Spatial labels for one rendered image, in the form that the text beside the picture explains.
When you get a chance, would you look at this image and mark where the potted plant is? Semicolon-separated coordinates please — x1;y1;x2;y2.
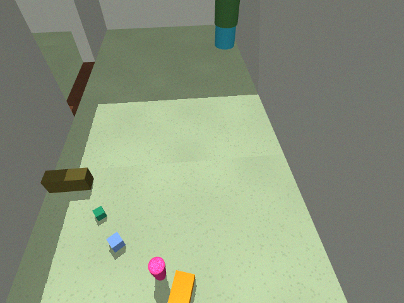
215;0;240;49

